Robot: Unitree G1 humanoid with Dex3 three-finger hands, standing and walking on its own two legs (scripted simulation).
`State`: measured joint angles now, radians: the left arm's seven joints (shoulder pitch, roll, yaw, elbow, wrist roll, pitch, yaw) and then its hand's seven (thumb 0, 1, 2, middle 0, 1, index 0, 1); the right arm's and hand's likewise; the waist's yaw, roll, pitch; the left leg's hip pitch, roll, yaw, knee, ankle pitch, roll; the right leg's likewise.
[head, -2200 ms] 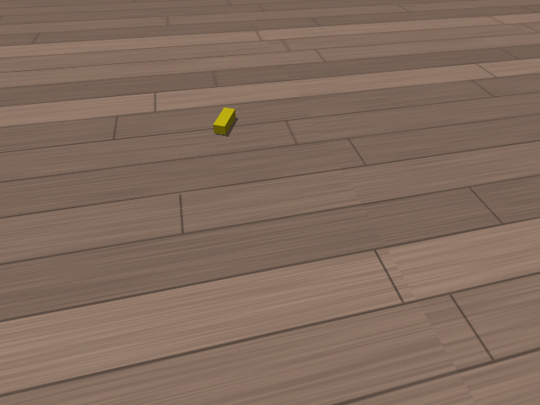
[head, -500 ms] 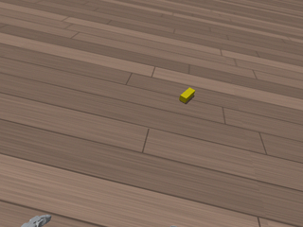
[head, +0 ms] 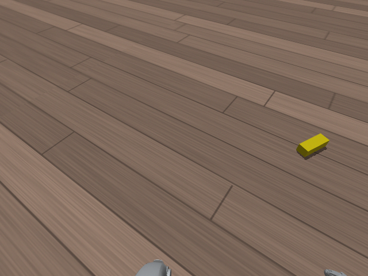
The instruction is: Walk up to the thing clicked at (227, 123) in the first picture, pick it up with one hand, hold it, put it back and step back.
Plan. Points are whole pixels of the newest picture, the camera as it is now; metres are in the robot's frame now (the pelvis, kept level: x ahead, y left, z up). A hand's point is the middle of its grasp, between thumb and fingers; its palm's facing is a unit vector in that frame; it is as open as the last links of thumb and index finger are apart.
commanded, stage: walk up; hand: left
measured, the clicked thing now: (312, 145) +1.19 -0.76 -0.74
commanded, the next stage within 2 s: none
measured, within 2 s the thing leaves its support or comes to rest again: neither
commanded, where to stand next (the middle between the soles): +1.04 -1.18 m, yaw +35 degrees
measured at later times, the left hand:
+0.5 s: hand (167, 209) +0.34 +0.10 -0.15, palm faces +0.08 -0.94 -0.32, open 7.4 cm
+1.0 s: hand (239, 215) +0.37 -0.12 -0.19, palm faces +0.32 -0.90 -0.30, open 7.4 cm
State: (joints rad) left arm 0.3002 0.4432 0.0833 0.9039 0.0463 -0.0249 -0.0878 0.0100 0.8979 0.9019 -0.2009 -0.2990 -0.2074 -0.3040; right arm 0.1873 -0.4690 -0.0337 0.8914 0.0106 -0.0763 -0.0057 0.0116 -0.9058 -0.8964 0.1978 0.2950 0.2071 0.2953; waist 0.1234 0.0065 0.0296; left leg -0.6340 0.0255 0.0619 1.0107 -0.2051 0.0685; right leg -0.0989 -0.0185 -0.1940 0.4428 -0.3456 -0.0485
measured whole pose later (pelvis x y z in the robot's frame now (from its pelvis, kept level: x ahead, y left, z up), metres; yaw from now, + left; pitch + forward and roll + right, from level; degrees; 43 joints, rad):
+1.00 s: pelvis +0.43 -0.38 -0.03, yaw +21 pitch -1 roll +2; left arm 0.32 0.41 0.08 0.73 0.07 0.08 -0.08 0.01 0.90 0.90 -0.20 -0.30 -0.20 -0.30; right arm 0.31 -0.42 -0.02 0.83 0.01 -0.09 -0.10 0.01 -0.90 -0.90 0.20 0.30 0.21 0.30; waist 0.06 -0.12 0.10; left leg -0.44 -0.02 0.11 0.74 -0.30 0.07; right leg -0.41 0.05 -0.10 1.09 -0.52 0.00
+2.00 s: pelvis +0.71 -0.76 -0.03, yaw +29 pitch -2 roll +0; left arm 0.24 0.52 0.12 0.72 0.05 0.11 -0.11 0.01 0.90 0.90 -0.20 -0.30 -0.21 -0.30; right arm 0.37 -0.47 -0.05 0.88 -0.03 -0.09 -0.08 0.01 -0.90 -0.90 0.21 0.30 0.22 0.30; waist -0.02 -0.14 0.09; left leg -0.42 0.15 0.00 0.74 -0.30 0.02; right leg -0.55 -0.11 0.15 1.08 -0.39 0.03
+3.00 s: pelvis +0.95 -1.17 -0.04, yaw +30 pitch -2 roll +0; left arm 0.26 0.41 0.08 0.75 0.07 0.09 -0.08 0.01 0.90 0.90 -0.20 -0.30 -0.21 -0.30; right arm 0.28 -0.53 -0.10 0.95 0.00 -0.02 -0.12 0.01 -0.90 -0.90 0.20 0.30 0.21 0.30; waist 0.04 -0.01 0.11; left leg -0.63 0.04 -0.10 1.25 -0.50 0.04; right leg -0.45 -0.02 0.01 0.87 -0.39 0.01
